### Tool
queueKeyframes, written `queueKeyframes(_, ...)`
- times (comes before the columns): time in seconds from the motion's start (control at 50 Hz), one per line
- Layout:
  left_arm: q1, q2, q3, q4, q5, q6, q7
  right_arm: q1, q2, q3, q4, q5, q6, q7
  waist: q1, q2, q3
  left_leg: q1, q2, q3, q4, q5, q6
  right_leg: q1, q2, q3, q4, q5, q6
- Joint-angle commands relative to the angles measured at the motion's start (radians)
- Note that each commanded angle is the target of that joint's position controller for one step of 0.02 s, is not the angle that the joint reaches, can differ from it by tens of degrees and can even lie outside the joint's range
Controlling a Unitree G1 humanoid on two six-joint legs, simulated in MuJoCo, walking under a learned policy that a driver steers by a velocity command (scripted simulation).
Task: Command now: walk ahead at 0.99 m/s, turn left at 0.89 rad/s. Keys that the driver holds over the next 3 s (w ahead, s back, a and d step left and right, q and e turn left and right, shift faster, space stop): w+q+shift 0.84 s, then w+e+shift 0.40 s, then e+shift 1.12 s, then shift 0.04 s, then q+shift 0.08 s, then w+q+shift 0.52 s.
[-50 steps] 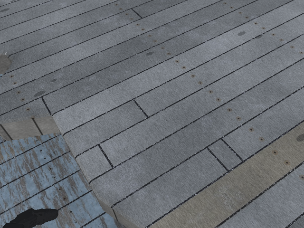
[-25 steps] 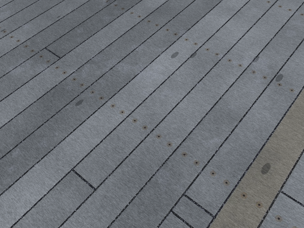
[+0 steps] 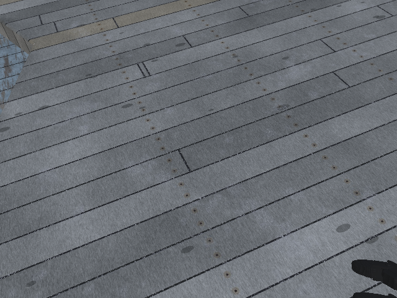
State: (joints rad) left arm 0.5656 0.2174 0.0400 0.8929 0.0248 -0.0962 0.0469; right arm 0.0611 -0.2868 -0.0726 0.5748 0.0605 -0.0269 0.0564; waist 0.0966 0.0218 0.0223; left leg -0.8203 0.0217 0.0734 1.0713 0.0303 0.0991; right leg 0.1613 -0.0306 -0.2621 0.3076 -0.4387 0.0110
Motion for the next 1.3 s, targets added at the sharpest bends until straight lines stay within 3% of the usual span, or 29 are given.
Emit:
queueKeyframes(0.02,-0.14,0.247,0.048,-0.103,-0.007,-0.019,0.04,-0.005,-0.024,-0.009,-0.053,0.002,-0.01,0.012,-0.129,-0.155,-0.006,0.342,-0.083,0.163,-0.261,0.015,0.006,-0.138,-0.152,-0.003,0.032,1.327,0.064)
queueKeyframes(0.08,-0.282,0.294,0.076,-0.17,-0.028,-0.001,0.05,0.377,-0.164,-0.069,0.042,0.0,0.035,0.01,-0.336,-0.219,-0.124,0.72,-0.078,0.085,-0.322,-0.053,0.084,-0.197,-0.211,0.044,0.461,1.634,0.032)
queueKeyframes(0.1,-0.431,0.283,0.075,-0.219,-0.042,-0.012,0.03,0.672,-0.206,-0.094,0.134,-0.015,0.04,-0.004,-0.475,-0.097,-0.18,1.02,0.003,-0.05,-0.498,0.096,0.17,-0.402,-0.116,0.063,0.94,1.15,0.017)
queueKeyframes(0.12,-0.543,0.062,0.019,-0.262,-0.027,-0.043,-0.004,0.681,-0.149,-0.07,0.208,-0.041,0.034,-0.014,-0.431,0.231,-0.02,1.061,-0.008,-0.132,-0.555,0.09,0.186,-0.749,0.108,0.107,1.389,-0.035,-0.01)
queueKeyframes(0.14,-0.357,-0.08,-0.027,-0.319,-0.015,-0.072,-0.027,0.503,-0.111,-0.018,0.158,-0.088,-0.009,0.005,-0.164,0.336,-0.034,1.038,0.003,-0.356,-0.389,0.193,0.232,-0.994,0.091,0.3,1.587,-0.204,-0.046)
queueKeyframes(0.16,-0.28,-0.01,-0.031,-0.377,-0.04,-0.098,-0.05,0.458,-0.061,-0.015,0.094,-0.09,-0.028,0.001,-0.128,0.235,-0.239,1.141,0.149,-0.773,-0.606,-0.315,0.409,-1.114,0.115,0.448,1.534,-0.141,-0.048)
queueKeyframes(0.2,-0.327,0.132,0.008,-0.358,-0.059,-0.102,-0.06,0.308,-0.093,-0.028,0.047,-0.055,-0.052,-0.013,-0.049,-0.131,-0.049,0.844,0.195,-0.887,-0.877,-0.708,0.321,-1.073,0.014,0.448,1.197,0.051,-0.059)
queueKeyframes(0.24,-0.337,0.155,0.015,-0.335,-0.034,-0.066,-0.039,0.22,-0.106,-0.029,0.015,-0.053,-0.074,-0.024,-0.004,-0.164,0.056,0.573,0.134,-0.842,-0.893,-0.597,0.318,-0.952,-0.024,0.466,1.035,0.114,0.013)
queueKeyframes(0.32,-0.58,0.094,-0.002,-0.406,0.003,-0.05,-0.021,0.255,-0.069,-0.016,0.05,-0.027,-0.07,-0.075,-0.091,-0.075,0.112,0.258,-0.04,-0.509,-0.857,-0.3,0.225,-0.667,-0.017,0.366,0.545,0.35,0.066)
queueKeyframes(0.4,-0.646,0.084,0.021,-0.436,-0.059,-0.042,-0.035,0.334,-0.09,-0.029,0.099,0.002,-0.047,-0.086,-0.157,0.057,0.013,0.327,-0.067,-0.513,-0.758,-0.41,0.129,-0.416,0.073,0.363,0.259,0.512,0.1)
queueKeyframes(0.44,-0.625,0.131,0.048,-0.427,-0.081,-0.048,-0.037,0.346,-0.067,-0.03,0.105,0.002,-0.039,-0.088,-0.139,0.093,-0.012,0.48,-0.043,-0.55,-0.657,-0.38,0.097,-0.407,0.061,0.397,0.19,0.436,0.084)
queueKeyframes(0.48,-0.377,0.194,0.092,-0.378,-0.082,-0.057,-0.036,0.295,-0.056,-0.027,0.082,-0.023,-0.037,-0.075,0.018,0.105,-0.158,0.503,-0.068,-0.5,-0.337,-0.123,0.033,-0.152,0.017,0.387,0.227,0.324,0.03)
queueKeyframes(0.5,-0.138,0.251,0.101,-0.344,-0.065,-0.049,-0.027,0.282,0.028,0.004,0.046,-0.054,-0.039,-0.063,0.104,-0.002,-0.345,0.325,-0.099,-0.416,0.017,-0.252,0.002,0.185,-0.149,0.562,0.286,0.111,-0.025)
queueKeyframes(0.52,-0.112,0.336,0.105,-0.325,-0.007,-0.054,-0.049,0.45,0.099,0.03,-0.013,0.017,-0.049,-0.06,-0.025,-0.501,-0.466,0.023,-0.147,-0.324,0.337,-0.63,-0.029,0.37,-0.404,1.232,-0.003,-0.295,-0.199)
queueKeyframes(0.54,-0.198,0.244,0.093,-0.344,-0.013,-0.048,-0.057,0.425,0.014,0.026,0.014,0.045,-0.038,-0.075,-0.015,-0.449,-0.331,-0.121,-0.031,-0.271,0.463,-0.499,-0.033,0.273,-0.401,1.312,-0.052,-0.584,-0.216)
queueKeyframes(0.56,-0.248,0.158,0.075,-0.342,-0.028,-0.035,-0.05,0.314,-0.034,0.018,0.009,0.011,-0.027,-0.075,0.012,-0.302,-0.178,-0.155,-0.005,-0.218,0.487,-0.412,-0.037,0.14,-0.345,1.097,-0.043,-0.439,-0.18)
queueKeyframes(0.6,-0.267,0.137,0.063,-0.289,-0.017,-0.017,-0.045,0.179,-0.043,0.007,-0.019,-0.042,-0.02,-0.064,-0.008,-0.068,-0.043,-0.057,0.061,-0.189,0.393,-0.343,-0.03,-0.101,-0.25,0.765,-0.028,-0.033,-0.138)
queueKeyframes(0.66,-0.298,0.099,0.048,-0.22,-0.026,-0.026,-0.05,0.165,-0.007,0.012,-0.055,-0.014,0.006,-0.044,-0.07,-0.145,0.01,-0.008,0.126,-0.186,0.327,-0.344,-0.031,-0.243,-0.226,0.578,-0.08,0.108,-0.134)
queueKeyframes(0.74,-0.314,0.144,0.054,-0.178,-0.022,-0.029,-0.043,0.118,-0.026,0.017,-0.076,-0.025,0.019,-0.036,-0.098,-0.084,0.076,-0.079,0.141,-0.188,0.233,-0.183,-0.063,-0.271,-0.232,0.375,-0.139,0.281,-0.133)
queueKeyframes(0.88,-0.145,0.231,0.048,-0.09,-0.021,-0.022,-0.043,-0.126,0.005,0.04,-0.131,-0.02,-0.02,0.013,-0.019,-0.017,0.172,0.1,0.053,-0.02,-0.243,-0.009,0.011,-0.182,-0.216,0.125,-0.2,0.699,-0.093)
queueKeyframes(0.94,-0.132,0.33,0.057,-0.063,-0.04,0.003,-0.037,-0.062,-0.087,-0.005,-0.136,-0.024,-0.02,0.007,-0.145,-0.13,0.081,0.32,-0.078,0.053,-0.339,-0.229,0.064,-0.059,-0.276,0.114,0.007,1.457,-0.141)
queueKeyframes(0.98,-0.209,0.331,0.044,-0.051,-0.043,0.017,-0.031,0.358,-0.188,-0.063,-0.026,-0.028,-0.006,-0.02,-0.394,-0.137,-0.104,0.864,-0.068,0.007,-0.517,-0.121,0.126,-0.25,-0.238,0.112,0.466,1.457,-0.129)
queueKeyframes(1.0,-0.153,0.174,0.002,-0.079,-0.016,0.008,-0.038,0.475,-0.253,-0.066,0.034,-0.04,-0.006,-0.043,-0.323,0.107,-0.242,1.256,0.174,-0.306,-0.4,-0.145,0.132,-0.604,-0.091,0.171,0.899,0.308,-0.105)
queueKeyframes(1.02,-0.026,0.109,-0.024,-0.093,-0.077,-0.032,-0.05,0.471,-0.244,-0.051,0.009,-0.075,-0.032,-0.036,-0.24,0.258,-0.515,1.399,0.374,-0.829,-0.631,-0.554,0.251,-0.798,0.051,0.423,1.149,-0.075,-0.114)
queueKeyframes(1.04,-0.204,0.226,0.013,-0.113,-0.116,-0.046,-0.045,0.455,-0.147,-0.036,0.029,-0.081,-0.049,-0.027,-0.299,0.088,-0.368,1.252,0.336,-0.791,-0.766,-0.677,0.182,-0.885,0.009,0.451,1.184,0.003,-0.116)
queueKeyframes(1.08,-0.301,0.158,0.005,-0.157,-0.101,-0.036,-0.037,0.322,-0.104,-0.02,0.065,-0.069,-0.073,-0.024,-0.195,-0.039,-0.065,0.911,0.304,-0.552,-0.832,-0.532,0.13,-0.923,-0.082,0.407,1.089,0.157,-0.091)
queueKeyframes(1.14,-0.179,0.115,0.018,-0.106,-0.086,0.034,-0.048,0.213,0.005,-0.002,0.098,-0.08,-0.101,-0.015,-0.079,0.031,-0.008,0.669,0.222,-0.255,-0.887,-0.33,0.065,-0.775,-0.162,0.405,1.032,0.274,-0.061)
queueKeyframes(1.2,-0.237,0.091,0.018,-0.116,-0.085,0.072,-0.05,0.19,-0.007,-0.007,0.138,-0.077,-0.107,-0.028,-0.068,0.016,0.077,0.61,0.185,-0.053,-0.934,-0.161,0.01,-0.863,-0.167,0.396,0.994,0.354,-0.036)
queueKeyframes(1.3,-0.406,0.093,0.009,-0.187,-0.044,0.048,-0.08,0.166,-0.055,-0.005,0.14,-0.091,-0.101,-0.079,-0.083,-0.027,0.162,0.579,0.111,0.191,-0.923,0.248,-0.045,-0.805,-0.081,0.226,0.593,0.673,-0.031)
